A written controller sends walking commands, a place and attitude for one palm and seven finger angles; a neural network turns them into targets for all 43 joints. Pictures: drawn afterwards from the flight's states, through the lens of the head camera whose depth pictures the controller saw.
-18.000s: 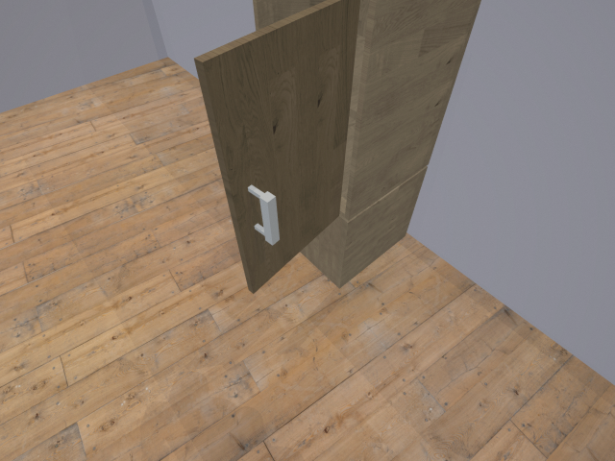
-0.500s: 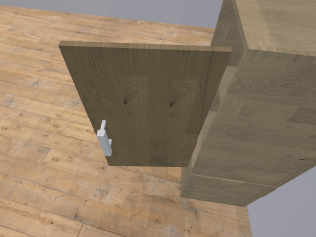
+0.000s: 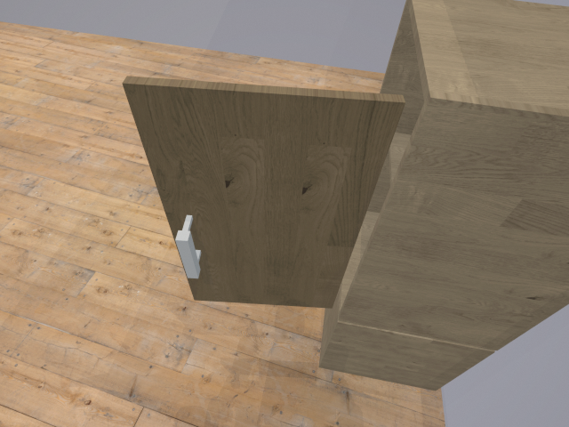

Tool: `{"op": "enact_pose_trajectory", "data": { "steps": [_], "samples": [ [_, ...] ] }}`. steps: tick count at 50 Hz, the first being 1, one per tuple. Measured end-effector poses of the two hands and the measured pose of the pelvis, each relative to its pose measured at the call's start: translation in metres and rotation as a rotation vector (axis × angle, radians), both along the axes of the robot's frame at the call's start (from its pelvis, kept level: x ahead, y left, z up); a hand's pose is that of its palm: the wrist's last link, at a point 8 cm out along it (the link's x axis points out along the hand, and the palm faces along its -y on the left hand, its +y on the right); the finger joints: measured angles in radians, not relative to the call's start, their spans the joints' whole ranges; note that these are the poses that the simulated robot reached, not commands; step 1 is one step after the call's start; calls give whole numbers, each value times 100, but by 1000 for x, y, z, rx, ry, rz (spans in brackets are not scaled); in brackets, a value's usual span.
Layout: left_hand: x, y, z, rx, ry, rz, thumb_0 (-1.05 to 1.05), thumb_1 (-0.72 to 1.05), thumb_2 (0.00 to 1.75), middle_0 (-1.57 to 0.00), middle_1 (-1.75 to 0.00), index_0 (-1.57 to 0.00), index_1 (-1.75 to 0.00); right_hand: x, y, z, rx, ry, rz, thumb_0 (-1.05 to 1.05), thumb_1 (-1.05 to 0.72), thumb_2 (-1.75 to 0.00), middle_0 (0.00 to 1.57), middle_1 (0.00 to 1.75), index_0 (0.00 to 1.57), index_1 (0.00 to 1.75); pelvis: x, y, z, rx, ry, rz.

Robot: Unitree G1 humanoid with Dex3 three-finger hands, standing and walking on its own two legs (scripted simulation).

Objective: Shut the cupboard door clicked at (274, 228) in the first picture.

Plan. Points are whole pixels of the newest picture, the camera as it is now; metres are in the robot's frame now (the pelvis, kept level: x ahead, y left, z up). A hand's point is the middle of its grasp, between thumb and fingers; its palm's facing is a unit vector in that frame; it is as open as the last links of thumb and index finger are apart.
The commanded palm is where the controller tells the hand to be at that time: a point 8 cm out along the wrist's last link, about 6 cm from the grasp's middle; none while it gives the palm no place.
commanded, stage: come to a stop and stand still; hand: left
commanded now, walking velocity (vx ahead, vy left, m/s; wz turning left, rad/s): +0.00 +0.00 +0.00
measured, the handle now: (191, 247) +0.42 +0.21 -0.07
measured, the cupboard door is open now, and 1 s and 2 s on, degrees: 98 98 98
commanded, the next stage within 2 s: look again from close up in 0.70 s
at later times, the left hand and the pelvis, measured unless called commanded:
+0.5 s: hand out of the picture +0.01 +0.24 -0.18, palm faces +0.00 -0.98 -0.19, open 7.4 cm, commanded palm none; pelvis +0.00 +0.06 +0.00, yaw +0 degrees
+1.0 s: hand out of the picture -0.01 +0.22 -0.18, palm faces +0.01 -0.99 -0.16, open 7.4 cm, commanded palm none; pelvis +0.00 +0.06 +0.00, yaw +0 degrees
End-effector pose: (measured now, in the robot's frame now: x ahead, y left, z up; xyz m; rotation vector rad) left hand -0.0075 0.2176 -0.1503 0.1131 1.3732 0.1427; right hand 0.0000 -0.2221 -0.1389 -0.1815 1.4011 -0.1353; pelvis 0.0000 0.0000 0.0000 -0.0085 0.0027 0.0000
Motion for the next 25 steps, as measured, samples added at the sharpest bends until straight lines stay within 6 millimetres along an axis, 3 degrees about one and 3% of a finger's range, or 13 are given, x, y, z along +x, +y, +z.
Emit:
{"op": "enact_pose_trajectory", "data": {
  "steps": [6, 16, 25],
  "samples": [
    [-6, 18, -2, 8, 32, -43, 0, 91, 89, -20, -30, -20, -30, 0, 20, -6, 1, -53, -35, 1, -92, -89, 20, 30, 20, 30, -4, 21, -5, -9, -8, -1],
    [11, 57, 2, 36, -31, -34, 0, 91, 89, -20, -30, -20, -30, -6, 52, -7, 14, -54, -11, 1, -93, -89, 20, 30, 20, 30, -7, 50, -4, -4, -15, 5],
    [14, 70, 2, 32, -21, -37, 0, 91, 89, -19, -30, -20, -30, -7, 64, -5, 9, -46, -17, 1, -92, -89, 20, 30, 20, 30, -4, 63, -3, 0, -17, -2]
  ]
}}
